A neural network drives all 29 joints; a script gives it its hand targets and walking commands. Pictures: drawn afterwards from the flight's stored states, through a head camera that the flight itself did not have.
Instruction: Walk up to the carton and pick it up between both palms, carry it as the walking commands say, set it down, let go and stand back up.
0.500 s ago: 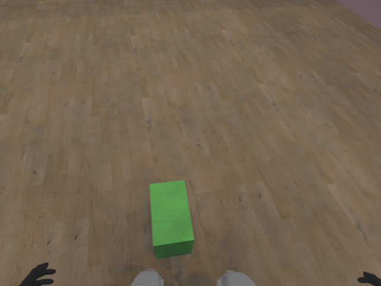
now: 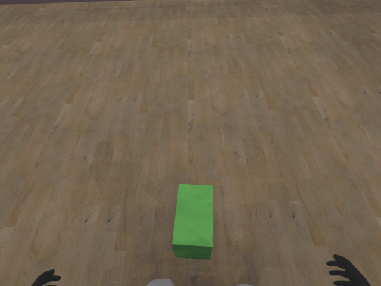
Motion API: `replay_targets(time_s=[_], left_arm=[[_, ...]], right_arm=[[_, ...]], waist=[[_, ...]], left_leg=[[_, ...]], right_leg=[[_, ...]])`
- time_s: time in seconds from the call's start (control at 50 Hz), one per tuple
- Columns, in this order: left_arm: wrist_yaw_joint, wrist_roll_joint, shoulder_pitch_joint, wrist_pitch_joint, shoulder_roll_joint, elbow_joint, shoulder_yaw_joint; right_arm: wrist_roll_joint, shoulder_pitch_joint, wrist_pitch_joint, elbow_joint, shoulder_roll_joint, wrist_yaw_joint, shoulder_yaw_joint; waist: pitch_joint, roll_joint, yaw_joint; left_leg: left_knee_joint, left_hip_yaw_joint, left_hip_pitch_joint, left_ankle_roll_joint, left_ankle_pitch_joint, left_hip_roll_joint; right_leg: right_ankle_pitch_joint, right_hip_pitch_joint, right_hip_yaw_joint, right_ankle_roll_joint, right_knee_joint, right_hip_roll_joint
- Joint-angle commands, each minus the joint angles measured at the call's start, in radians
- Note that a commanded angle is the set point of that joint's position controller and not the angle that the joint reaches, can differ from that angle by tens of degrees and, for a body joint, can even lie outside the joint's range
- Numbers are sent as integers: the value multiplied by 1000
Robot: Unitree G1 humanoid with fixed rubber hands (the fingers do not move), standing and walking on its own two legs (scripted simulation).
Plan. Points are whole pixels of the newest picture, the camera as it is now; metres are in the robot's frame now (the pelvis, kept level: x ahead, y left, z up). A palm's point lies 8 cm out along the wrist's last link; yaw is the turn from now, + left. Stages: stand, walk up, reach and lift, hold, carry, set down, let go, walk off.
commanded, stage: walk up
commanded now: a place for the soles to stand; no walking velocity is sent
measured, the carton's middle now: (194, 221) +0.48 +0.02 -0.64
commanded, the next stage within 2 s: reach and lift in 1.78 s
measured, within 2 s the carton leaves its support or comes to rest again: neither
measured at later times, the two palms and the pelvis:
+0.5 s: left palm out of the picture +0.10 +0.36 -0.07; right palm (353, 283) +0.14 -0.30 -0.07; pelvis +0.01 +0.02 +0.02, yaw +3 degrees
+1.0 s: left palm out of the picture +0.11 +0.37 -0.07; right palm (318, 261) +0.18 -0.25 -0.07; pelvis +0.04 +0.05 +0.03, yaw +2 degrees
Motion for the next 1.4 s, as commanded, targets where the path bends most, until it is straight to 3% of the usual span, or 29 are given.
replay_targets(time_s=[0.0, 0.04, 0.1, 0.16, 0.26, 0.4, 0.42, 0.44, 0.48, 0.5, 0.52, 0.54, 0.58, 0.6, 0.62, 0.64, 0.68, 0.72, 0.76, 0.8, 0.82, 0.84, 0.86, 0.9, 0.94, 0.98, 1.24, 1.28, 1.38], left_arm=[[7, 7, -44, -15, 249, -28, 55], [6, 4, -78, -10, 197, -31, 42], [6, -11, -116, 2, 171, -13, 40], [4, -9, -119, 5, 168, 18, 34], [3, 3, -155, 3, 188, 56, 36], [-4, 1, -181, 11, 153, 91, 30], [9, 4, -109, 0, 199, 105, 44], [15, 10, -74, -6, 219, 117, 51], [27, 19, -45, -12, 276, 118, 72], [29, 19, -75, -15, 288, 101, 78], [29, 22, -89, -18, 283, 91, 78], [29, 22, -101, -20, 274, 85, 74], [21, 24, -135, -11, 231, 80, 52], [18, 16, -131, 0, 174, 68, 40], [17, -1, -138, 15, 127, 54, 26], [21, -7, -138, 25, 151, 56, 27], [24, -20, -83, 22, 151, 84, 17], [21, -18, -30, 9, 152, 108, 12], [16, -13, -8, 3, 136, 122, 9], [15, -5, -14, -1, 122, 127, 2], [17, 4, -32, -6, 143, 118, 3], [13, 7, -91, -15, 194, 104, 2], [8, 3, -120, -13, 199, 115, -1], [5, -7, -135, -9, 159, 125, -14], [6, -13, -127, -5, 135, 143, -17], [6, -14, -133, -3, 127, 155, -18], [2, -4, -197, 9, 114, 195, -13], [7, -4, -189, 7, 135, 189, -3], [9, 0, -183, 14, 133, 173, 1]], right_arm=[[-4, 22, -14, -9, -167, 6, -47], [-8, -3, -20, 1, -189, 12, -51], [-5, -39, -19, 12, -189, 5, -37], [-7, -84, -15, 29, -188, 2, -28], [-6, -87, -10, 67, -172, 9, -24], [-10, -105, -12, 85, -175, 11, -16], [-24, -110, 3, 56, -209, 27, -34], [-23, -129, 11, 46, -193, 34, -34], [-20, -142, 23, 29, -162, 44, -35], [-23, -117, 25, 27, -163, 48, -40], [-24, -97, 25, 26, -168, 53, -45], [-23, -78, 24, 25, -161, 58, -48], [-27, -23, 18, 48, -146, 61, -57], [-35, -1, 10, 46, -205, 54, -70], [-34, -1, 2, 31, -245, 51, -64], [-27, 18, 0, 35, -234, 47, -65], [-18, -19, -2, 16, -197, 22, -58], [-14, -59, -4, 4, -180, 7, -50], [-4, -90, -4, 1, -165, 4, -42], [6, -106, 3, 12, -148, 6, -35], [11, -113, 2, 11, -123, 9, -24], [16, -111, 6, 22, -114, 11, -24], [15, -109, 10, 48, -115, 9, -28], [8, -127, 4, 75, -124, 9, -29], [9, -137, -5, 98, -121, 9, -23], [12, -155, -8, 114, -115, 8, -20], [3, -198, -9, 172, -104, 5, -19], [-2, -187, 2, 164, -118, 8, -32], [-6, -172, 13, 142, -120, 11, -42]], waist=[[-40, -114, -37], [-63, -58, -27], [-107, -9, -10], [-98, 28, 8], [-83, -1, -7], [-94, 41, 1], [-104, 83, 12], [-95, 42, 24], [-61, -90, 30], [-47, -129, 12], [-40, -127, 0], [-38, -125, -16], [-56, -116, -60], [-49, 57, -67], [-69, 203, -72], [-89, 133, -74], [-62, 66, -41], [-76, 89, -21], [-98, 76, -4], [-108, 36, 8], [-118, 0, 7], [-85, -59, -23], [-75, -71, -38], [-78, -60, -25], [-108, -63, -12], [-116, -50, -8], [-97, -16, -8], [-94, -16, -9], [-97, -22, -11]], left_leg=[[-100, -27, 40, 29, 146, 43], [-146, -131, 104, 61, 333, 76], [-231, -246, 45, 111, 348, 128], [-262, -220, -17, 81, 262, 114], [-253, -148, 1, 44, 232, 78], [-354, -230, 8, 68, 247, 119], [-319, -214, -18, 74, 216, 99], [-267, -185, -72, 64, 204, 79], [-82, -53, -158, 14, 144, 24], [-8, -27, -162, 2, -28, 40], [15, -22, -148, -5, -99, 65], [-47, -14, -111, -1, -111, 84], [-256, -6, 110, 24, 58, 48], [-385, -225, 179, 66, 139, 139], [-468, -436, 216, 161, 124, 241], [-487, -434, 245, 209, 107, 268], [-447, -348, 250, 200, 191, 275], [-405, -248, 213, 179, 391, 265], [-362, -169, 158, 153, 477, 246], [-340, -135, 116, 88, 366, 216], [-325, -113, 80, 45, 292, 194], [-336, -63, 126, 3, 159, 114], [-355, -44, 211, -4, 95, 102], [-405, -51, 246, 3, 200, 120], [-417, -54, 280, 7, 314, 141], [-439, -45, 291, 2, 339, 145], [-515, -2, 316, -10, 283, 159], [-483, 13, 312, -3, 299, 152], [-467, 18, 307, 13, 247, 158]], right_leg=[[268, 6, 244, -147, -260, -216], [193, -24, 118, -61, -193, -114], [92, 81, 93, -25, -145, -21], [54, 148, 112, -43, -214, -31], [74, 154, 126, -69, -302, -95], [49, 198, 84, -35, -294, -27], [26, 241, 98, -50, -299, -48], [24, 275, 140, -74, -332, -89], [57, 306, 248, -168, -436, -266], [166, 270, 294, -223, -445, -353], [265, 239, 293, -244, -423, -384], [321, 214, 244, -225, -380, -363], [317, 76, 79, -121, -250, -222], [182, -41, -20, -35, -91, -86], [-143, -135, 4, 14, -4, 34], [-235, -139, 95, 5, 64, 42], [-167, -148, 165, -3, 67, 32], [-111, -56, 154, -4, -7, 38], [-4, 77, 112, -5, -128, 60], [193, 191, 130, -15, -302, 62], [314, 242, 208, -34, -349, -13], [335, 136, 337, -75, -398, -99], [353, 78, 339, -98, -391, -111], [400, 97, 279, -59, -366, -59], [444, 134, 248, -41, -368, -35], [451, 158, 241, -35, -383, -29], [435, 172, 249, -29, -442, -24], [481, 158, 253, -37, -419, -29], [427, 127, 254, -44, -389, -16]])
